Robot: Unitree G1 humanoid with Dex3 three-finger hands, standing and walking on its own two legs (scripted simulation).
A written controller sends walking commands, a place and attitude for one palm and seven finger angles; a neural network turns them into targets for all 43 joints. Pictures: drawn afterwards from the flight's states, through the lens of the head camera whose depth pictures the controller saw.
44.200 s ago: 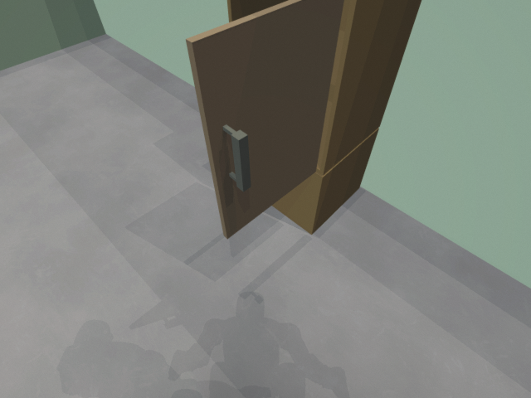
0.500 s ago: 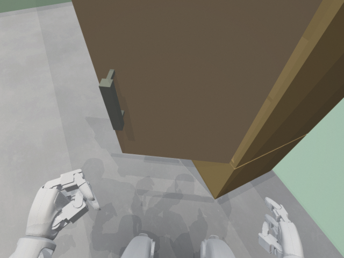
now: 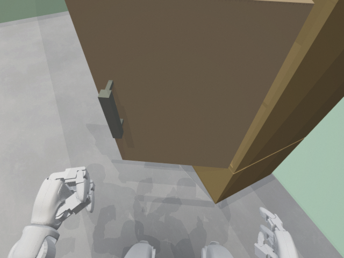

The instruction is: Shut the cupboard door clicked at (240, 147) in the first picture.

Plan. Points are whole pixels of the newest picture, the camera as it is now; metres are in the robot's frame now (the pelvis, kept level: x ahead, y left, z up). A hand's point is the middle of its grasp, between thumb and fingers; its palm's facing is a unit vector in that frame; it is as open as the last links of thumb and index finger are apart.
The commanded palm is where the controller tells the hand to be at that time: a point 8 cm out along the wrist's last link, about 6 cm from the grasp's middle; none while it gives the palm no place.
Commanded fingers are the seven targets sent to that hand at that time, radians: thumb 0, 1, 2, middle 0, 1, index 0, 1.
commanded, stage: raise the hand and make a fist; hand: left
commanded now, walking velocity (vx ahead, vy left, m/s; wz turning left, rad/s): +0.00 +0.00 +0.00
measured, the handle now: (114, 110) +0.45 +0.19 +0.06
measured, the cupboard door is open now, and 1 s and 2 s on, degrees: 59 59 59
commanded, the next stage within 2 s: bring the fist close to the handle in 0.26 s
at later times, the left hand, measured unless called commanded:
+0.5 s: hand (93, 197) +0.23 +0.17 +0.06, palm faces -0.05 -1.00 -0.04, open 3.1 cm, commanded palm +0.22 +0.23 +0.07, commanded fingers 0.00 0.90 0.90 -1.30 -1.50 -1.30 -1.50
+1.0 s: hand (110, 160) +0.31 +0.16 +0.06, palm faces -0.06 -1.00 -0.03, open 3.1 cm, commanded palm +0.29 +0.22 +0.07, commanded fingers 0.00 0.90 0.90 -1.30 -1.50 -1.30 -1.50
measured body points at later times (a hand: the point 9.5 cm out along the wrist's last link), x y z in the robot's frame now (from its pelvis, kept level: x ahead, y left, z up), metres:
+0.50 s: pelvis -0.01 +0.00 +0.00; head +0.05 +0.00 +0.44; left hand +0.23 +0.23 +0.07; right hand +0.18 -0.24 -0.07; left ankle +0.00 +0.12 -0.66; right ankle +0.03 -0.14 -0.66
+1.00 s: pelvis -0.01 -0.01 +0.00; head +0.06 -0.01 +0.45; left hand +0.30 +0.21 +0.07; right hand +0.14 -0.26 -0.09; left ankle +0.00 +0.12 -0.66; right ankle +0.03 -0.14 -0.66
